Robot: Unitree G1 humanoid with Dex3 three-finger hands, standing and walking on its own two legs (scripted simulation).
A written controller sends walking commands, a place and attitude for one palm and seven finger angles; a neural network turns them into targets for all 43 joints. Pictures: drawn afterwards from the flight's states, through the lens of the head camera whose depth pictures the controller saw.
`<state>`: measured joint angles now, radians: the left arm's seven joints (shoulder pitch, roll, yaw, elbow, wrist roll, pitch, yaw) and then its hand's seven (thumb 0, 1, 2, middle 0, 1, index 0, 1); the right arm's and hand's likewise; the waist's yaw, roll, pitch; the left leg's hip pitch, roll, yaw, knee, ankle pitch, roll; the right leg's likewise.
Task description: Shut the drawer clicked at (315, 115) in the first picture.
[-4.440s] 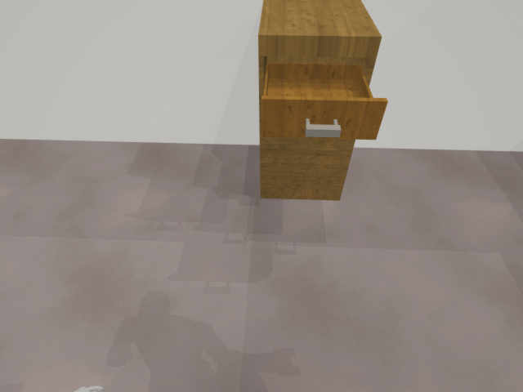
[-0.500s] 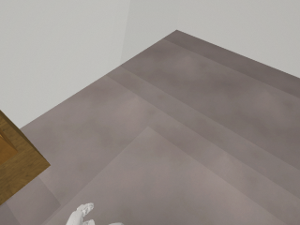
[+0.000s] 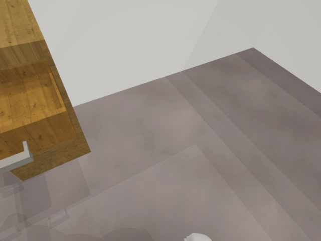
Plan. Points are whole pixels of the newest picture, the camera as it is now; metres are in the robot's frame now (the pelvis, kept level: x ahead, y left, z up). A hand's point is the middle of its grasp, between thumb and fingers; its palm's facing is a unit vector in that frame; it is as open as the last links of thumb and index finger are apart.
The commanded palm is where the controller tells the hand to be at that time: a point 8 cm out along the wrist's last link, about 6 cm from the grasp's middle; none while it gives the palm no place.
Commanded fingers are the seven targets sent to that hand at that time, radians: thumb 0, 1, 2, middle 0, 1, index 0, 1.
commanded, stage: turn to face it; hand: left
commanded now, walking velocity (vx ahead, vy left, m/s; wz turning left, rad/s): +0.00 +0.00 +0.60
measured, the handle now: (10, 156) +0.33 +0.46 -0.08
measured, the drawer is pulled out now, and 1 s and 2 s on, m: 0.30 0.30 0.30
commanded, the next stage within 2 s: take the last steps up to it in 0.78 s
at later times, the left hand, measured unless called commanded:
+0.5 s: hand out of the picture -0.01 +0.13 -0.15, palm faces +0.34 -0.90 -0.27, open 7.3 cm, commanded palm none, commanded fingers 0.00 0.90 0.90 -0.20 -0.30 -0.20 -0.30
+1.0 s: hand out of the picture -0.11 +0.17 -0.17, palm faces +0.51 -0.82 -0.25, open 7.3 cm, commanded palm none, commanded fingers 0.00 0.90 0.90 -0.20 -0.30 -0.20 -0.30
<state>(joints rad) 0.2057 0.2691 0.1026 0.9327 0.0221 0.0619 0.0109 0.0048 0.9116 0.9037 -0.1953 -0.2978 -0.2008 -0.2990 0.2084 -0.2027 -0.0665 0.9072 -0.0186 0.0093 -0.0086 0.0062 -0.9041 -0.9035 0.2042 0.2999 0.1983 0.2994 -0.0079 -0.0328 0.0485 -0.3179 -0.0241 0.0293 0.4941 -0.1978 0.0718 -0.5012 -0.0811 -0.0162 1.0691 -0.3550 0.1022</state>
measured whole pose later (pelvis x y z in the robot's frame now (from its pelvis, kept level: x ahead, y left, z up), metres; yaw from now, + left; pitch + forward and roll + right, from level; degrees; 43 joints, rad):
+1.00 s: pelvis -0.04 -0.03 +0.00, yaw +28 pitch -1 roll +0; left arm 0.25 0.23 0.06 0.98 0.02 0.05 0.01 0.00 0.91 0.90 -0.20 -0.30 -0.20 -0.30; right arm 0.17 -0.16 -0.03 0.96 -0.02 0.01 -0.01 0.01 -0.90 -0.90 0.21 0.30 0.20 0.30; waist 0.02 -0.02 0.05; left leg -0.19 -0.02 0.03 0.46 -0.24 0.03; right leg -0.38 -0.07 -0.04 0.88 -0.44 0.07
